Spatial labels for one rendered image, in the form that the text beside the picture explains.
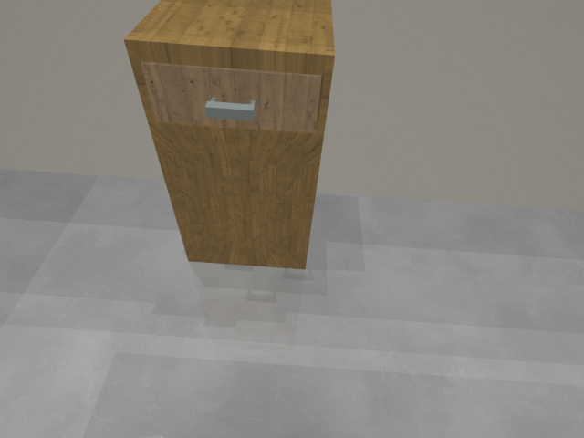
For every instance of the handle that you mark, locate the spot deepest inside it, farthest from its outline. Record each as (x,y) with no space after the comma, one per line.
(225,110)

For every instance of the cabinet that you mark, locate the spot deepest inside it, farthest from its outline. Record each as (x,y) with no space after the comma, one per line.
(240,196)

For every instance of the drawer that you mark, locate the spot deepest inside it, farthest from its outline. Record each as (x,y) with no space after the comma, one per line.
(283,101)

